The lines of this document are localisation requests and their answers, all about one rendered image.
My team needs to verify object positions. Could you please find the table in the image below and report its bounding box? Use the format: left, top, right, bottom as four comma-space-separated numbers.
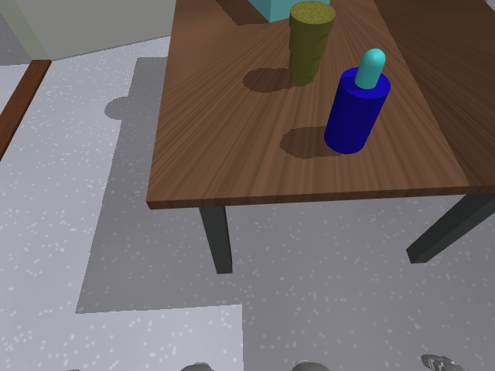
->
146, 0, 495, 274

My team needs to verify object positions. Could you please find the right robot hand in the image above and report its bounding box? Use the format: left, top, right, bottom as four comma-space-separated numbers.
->
422, 354, 465, 371

